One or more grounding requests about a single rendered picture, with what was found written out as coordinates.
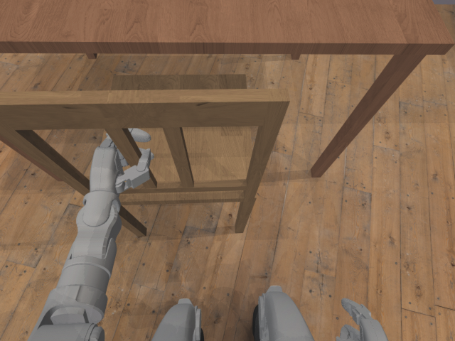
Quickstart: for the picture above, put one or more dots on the robot left hand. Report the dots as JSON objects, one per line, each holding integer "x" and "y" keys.
{"x": 107, "y": 163}

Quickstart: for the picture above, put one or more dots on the robot right hand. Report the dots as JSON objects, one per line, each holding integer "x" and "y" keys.
{"x": 370, "y": 329}

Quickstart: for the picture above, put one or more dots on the right robot shin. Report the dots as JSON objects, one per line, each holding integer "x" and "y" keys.
{"x": 264, "y": 335}

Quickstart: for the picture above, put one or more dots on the chair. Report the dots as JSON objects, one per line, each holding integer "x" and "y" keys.
{"x": 199, "y": 127}

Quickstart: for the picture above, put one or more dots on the left robot forearm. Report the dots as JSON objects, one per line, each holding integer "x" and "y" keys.
{"x": 80, "y": 295}

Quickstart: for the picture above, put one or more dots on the robot left upper arm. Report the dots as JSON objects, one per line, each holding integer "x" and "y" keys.
{"x": 69, "y": 332}

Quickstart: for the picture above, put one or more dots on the robot right thigh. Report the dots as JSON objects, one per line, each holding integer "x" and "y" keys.
{"x": 279, "y": 314}

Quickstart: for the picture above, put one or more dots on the table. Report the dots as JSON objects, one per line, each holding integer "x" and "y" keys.
{"x": 407, "y": 29}

